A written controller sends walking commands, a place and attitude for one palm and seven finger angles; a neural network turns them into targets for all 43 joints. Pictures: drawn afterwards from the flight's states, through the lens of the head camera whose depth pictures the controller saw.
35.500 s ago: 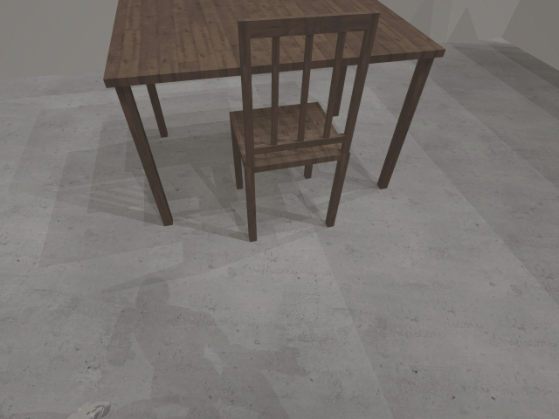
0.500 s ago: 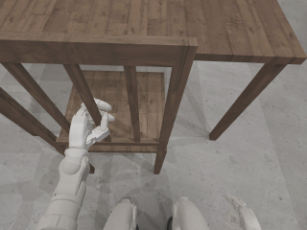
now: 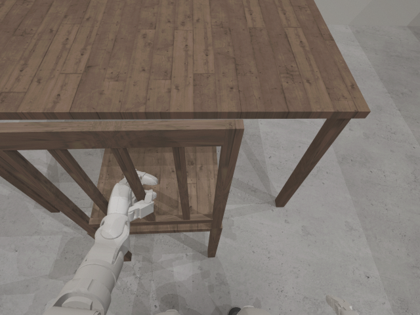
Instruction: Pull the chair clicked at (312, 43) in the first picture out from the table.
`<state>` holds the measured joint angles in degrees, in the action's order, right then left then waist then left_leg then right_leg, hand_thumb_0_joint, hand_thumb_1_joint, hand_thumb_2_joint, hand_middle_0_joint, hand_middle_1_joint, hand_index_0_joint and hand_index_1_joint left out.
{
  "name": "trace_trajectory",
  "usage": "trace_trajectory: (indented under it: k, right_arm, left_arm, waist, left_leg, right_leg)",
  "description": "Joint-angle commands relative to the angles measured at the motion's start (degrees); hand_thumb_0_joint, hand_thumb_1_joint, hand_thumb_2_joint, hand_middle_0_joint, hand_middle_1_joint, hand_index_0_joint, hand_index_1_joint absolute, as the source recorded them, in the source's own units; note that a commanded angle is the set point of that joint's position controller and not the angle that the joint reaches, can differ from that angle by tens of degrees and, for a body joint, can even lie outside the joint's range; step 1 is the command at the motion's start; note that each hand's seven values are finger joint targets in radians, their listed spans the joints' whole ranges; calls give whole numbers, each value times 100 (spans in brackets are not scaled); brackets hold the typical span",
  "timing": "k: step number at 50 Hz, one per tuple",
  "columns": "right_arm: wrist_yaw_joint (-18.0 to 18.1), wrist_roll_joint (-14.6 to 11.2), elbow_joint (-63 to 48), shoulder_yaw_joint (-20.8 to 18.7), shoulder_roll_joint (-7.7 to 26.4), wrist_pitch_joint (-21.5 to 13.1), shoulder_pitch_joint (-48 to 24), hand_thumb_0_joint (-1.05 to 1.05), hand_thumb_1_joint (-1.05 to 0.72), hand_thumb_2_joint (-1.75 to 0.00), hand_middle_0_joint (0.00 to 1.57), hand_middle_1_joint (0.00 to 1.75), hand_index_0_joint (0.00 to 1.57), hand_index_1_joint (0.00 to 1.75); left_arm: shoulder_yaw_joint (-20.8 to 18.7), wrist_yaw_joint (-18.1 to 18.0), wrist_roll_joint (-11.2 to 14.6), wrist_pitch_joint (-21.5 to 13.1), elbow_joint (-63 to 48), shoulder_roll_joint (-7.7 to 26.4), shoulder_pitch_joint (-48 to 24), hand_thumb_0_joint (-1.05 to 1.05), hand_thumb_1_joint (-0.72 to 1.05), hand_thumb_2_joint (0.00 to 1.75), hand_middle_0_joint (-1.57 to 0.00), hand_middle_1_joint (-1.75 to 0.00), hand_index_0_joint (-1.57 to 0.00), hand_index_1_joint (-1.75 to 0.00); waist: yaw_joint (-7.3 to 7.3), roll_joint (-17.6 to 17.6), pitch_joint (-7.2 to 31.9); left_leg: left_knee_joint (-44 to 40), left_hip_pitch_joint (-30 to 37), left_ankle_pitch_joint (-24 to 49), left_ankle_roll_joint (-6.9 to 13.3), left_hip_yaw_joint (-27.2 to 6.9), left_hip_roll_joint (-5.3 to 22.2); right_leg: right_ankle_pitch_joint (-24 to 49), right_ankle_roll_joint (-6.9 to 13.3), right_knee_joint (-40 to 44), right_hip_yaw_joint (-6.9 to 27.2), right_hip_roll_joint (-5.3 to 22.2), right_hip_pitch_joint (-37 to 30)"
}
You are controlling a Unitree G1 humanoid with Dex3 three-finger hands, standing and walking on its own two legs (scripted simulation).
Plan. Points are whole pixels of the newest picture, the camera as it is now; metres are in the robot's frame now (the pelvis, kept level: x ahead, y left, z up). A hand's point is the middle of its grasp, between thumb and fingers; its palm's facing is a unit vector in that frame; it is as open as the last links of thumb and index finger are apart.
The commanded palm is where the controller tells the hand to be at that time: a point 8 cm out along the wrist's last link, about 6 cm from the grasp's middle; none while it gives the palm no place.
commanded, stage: step backward, pulling the chair out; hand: left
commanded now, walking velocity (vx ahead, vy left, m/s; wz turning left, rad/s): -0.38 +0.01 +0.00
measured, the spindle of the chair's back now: (139, 191) +0.37 +0.16 -0.05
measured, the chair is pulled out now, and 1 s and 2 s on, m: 0.05 0.20 0.41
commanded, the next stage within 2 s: none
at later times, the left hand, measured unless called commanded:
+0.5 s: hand (153, 247) +0.25 +0.11 -0.06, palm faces +0.02 -0.99 -0.14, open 5.0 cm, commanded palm +0.24 +0.17 -0.06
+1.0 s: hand (152, 279) +0.19 +0.11 -0.06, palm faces +0.05 -0.98 -0.18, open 5.1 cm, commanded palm +0.16 +0.16 -0.06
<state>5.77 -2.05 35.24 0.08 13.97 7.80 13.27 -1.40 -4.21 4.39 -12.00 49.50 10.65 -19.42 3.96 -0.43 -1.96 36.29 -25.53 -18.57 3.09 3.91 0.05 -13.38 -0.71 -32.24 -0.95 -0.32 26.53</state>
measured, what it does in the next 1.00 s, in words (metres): walks backwards: right foot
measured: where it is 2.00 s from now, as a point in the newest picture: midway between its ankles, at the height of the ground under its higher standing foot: outside the picture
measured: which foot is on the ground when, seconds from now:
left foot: down 0.00-1.00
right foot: down 0.00-0.60, up 0.62-0.82, down 0.84-1.00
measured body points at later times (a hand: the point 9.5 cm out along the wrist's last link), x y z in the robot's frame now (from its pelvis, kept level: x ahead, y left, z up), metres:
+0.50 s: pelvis -0.07 -0.01 +0.00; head -0.01 -0.01 +0.45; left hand +0.24 +0.17 -0.05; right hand +0.03 -0.28 -0.12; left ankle -0.01 +0.08 -0.72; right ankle +0.03 -0.13 -0.73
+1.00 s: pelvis -0.14 -0.04 +0.00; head -0.06 -0.05 +0.44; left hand +0.19 +0.16 -0.05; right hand -0.03 -0.28 -0.13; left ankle -0.01 +0.08 -0.73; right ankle -0.15 -0.17 -0.73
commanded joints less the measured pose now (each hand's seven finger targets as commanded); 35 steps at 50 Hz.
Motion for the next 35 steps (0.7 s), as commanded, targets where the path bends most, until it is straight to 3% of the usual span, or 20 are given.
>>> trace_trajectory:
  k: [1,5,9,12,17,19,20,22,24,26,27,29,30,32,35]
  right_arm:
    - [81,39,-638,-256,753,-82,78,0,-90,-90,20,30,20,30]
    - [113,33,-629,-285,768,-104,11,0,-90,-90,20,30,20,30]
    - [131,39,-505,-267,735,-189,-39,0,-90,-90,20,30,20,30]
    - [148,13,-379,-268,730,-264,-2,0,-90,-90,20,30,20,30]
    - [124,-31,-115,-304,729,-449,178,0,-90,-90,20,30,20,30]
    - [80,-57,-24,-319,763,-512,166,0,-90,-90,20,30,20,30]
    - [70,-65,27,-341,800,-549,177,0,-90,-90,20,30,20,30]
    - [42,-59,96,-291,787,-616,182,0,-90,-90,20,30,20,30]
    - [59,-66,144,-266,853,-694,216,0,-90,-90,20,30,20,30]
    - [113,-74,5,-232,907,-702,77,0,-90,-90,20,30,20,30]
    - [113,-92,-114,-207,899,-706,-45,0,-90,-90,20,30,20,30]
    - [89,-89,-253,-182,865,-730,-193,0,-90,-90,20,30,20,30]
    - [111,-41,-301,-179,881,-721,-263,0,-90,-90,20,30,20,30]
    - [111,73,-274,-176,768,-718,-237,0,-90,-90,20,30,20,30]
    - [91,154,-91,-229,779,-855,16,0,-90,-90,20,30,20,30]
  left_arm:
    - [-33,-65,-235,-308,-1087,730,-470,0,90,90,-50,-145,-50,-145]
    - [-82,-94,-219,-316,-1228,794,-445,0,90,90,-50,-145,-50,-145]
    - [27,-140,-228,-365,-1207,720,-800,0,90,90,-50,-145,-50,-145]
    - [21,-196,-237,-386,-997,778,-1017,0,90,90,-50,-145,-50,-145]
    - [48,-275,-276,-484,-505,879,-1306,0,90,90,-50,-145,-50,-145]
    - [93,-306,-303,-492,-319,849,-1395,0,90,90,-50,-145,-50,-145]
    - [28,-332,-320,-495,-282,943,-1441,0,90,90,-50,-145,-50,-145]
    - [122,-336,-346,-480,-228,822,-1453,0,90,90,-50,-145,-50,-145]
    - [197,-326,-375,-470,-234,724,-1458,0,90,90,-50,-145,-50,-145]
    - [296,-311,-364,-472,-312,629,-1394,0,90,90,-50,-145,-50,-145]
    - [402,-289,-332,-485,-419,501,-1406,0,90,90,-50,-145,-50,-145]
    - [538,-259,-257,-473,-536,267,-1482,0,90,90,-50,-145,-50,-145]
    - [464,-268,-244,-454,-660,319,-1552,0,90,90,-50,-145,-50,-145]
    - [490,-243,-239,-418,-792,270,-1685,0,90,90,-50,-145,-50,-145]
    - [389,-233,-294,-439,-606,304,-1597,0,90,90,-50,-145,-50,-145]
  waist:
    - [-170,-608,2103]
    - [-152,-424,2112]
    - [-150,-411,1902]
    - [-152,-354,1744]
    - [-105,494,1505]
    - [-133,671,1428]
    - [-145,630,1411]
    - [-123,641,1527]
    - [-64,548,1596]
    - [-132,-2,1439]
    - [-194,-368,1402]
    - [-274,-642,1343]
    - [-290,-882,1287]
    - [-261,-802,1291]
    - [-215,-363,1397]
  left_leg:
    - [-690,981,3058,-232,-909,1120]
    - [-785,1024,2711,-233,-860,1126]
    - [-949,840,2025,-150,-808,1157]
    - [-888,707,1351,-159,-736,1007]
    - [-269,861,-241,-281,-524,370]
    - [41,873,-504,-301,-519,230]
    - [174,946,-517,-309,-521,177]
    - [-32,955,-395,-290,-618,218]
    - [-747,1045,91,-211,-777,401]
    - [-1321,739,248,-54,-1099,829]
    - [-1613,440,-65,46,-1222,1088]
    - [-2264,-34,-1268,265,-1795,1645]
    - [-2439,-97,-1459,355,-2086,1843]
    - [-2097,266,-267,476,-2010,2055]
    - [-1473,1015,1291,439,-1694,2024]
  right_leg:
    - [2676,246,-112,510,645,-1563]
    - [2531,259,-65,546,632,-1555]
    - [1729,202,-95,547,591,-1400]
    - [1281,230,91,691,667,-1221]
    - [-89,471,1403,1557,1313,-558]
    - [-704,550,1858,1804,1595,-450]
    - [-790,591,1984,1846,1672,-360]
    - [-371,557,1810,1542,1644,-604]
    - [-54,359,1386,1017,1278,-685]
    - [-298,106,722,446,702,-694]
    - [-550,104,204,320,517,-814]
    - [-1028,172,-790,209,236,-987]
    - [-977,192,-1256,235,179,-897]
    - [-974,186,-1744,319,273,-748]
    - [-1122,177,-906,235,246,-697]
